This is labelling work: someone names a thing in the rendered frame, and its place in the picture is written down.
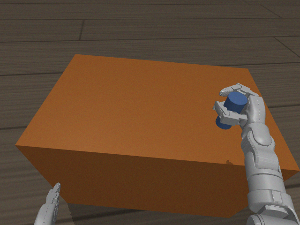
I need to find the left robot hand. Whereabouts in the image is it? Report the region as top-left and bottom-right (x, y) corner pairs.
(34, 182), (61, 225)

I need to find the right robot hand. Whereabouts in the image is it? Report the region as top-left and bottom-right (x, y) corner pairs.
(213, 83), (266, 130)

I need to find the can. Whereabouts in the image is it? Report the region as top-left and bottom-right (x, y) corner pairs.
(216, 92), (248, 129)

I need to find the right robot arm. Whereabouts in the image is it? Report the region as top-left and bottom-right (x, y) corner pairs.
(240, 123), (300, 225)

